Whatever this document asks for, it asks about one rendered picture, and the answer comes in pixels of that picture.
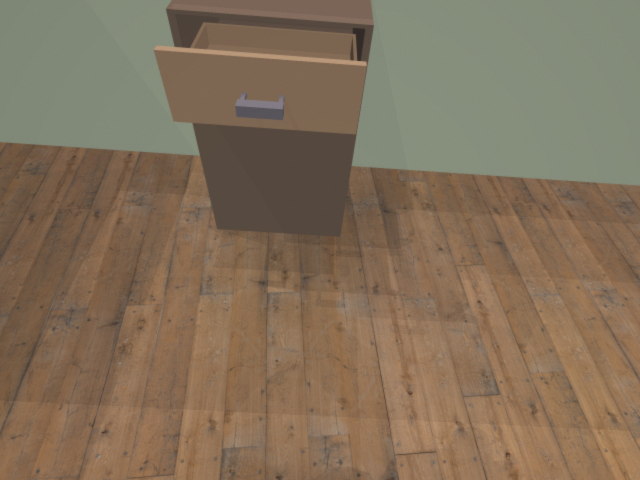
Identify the drawer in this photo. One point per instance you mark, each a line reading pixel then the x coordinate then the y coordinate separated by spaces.
pixel 317 72

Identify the cabinet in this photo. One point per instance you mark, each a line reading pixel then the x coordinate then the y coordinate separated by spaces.
pixel 276 180

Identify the handle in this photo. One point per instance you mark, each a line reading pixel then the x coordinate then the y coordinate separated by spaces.
pixel 259 109

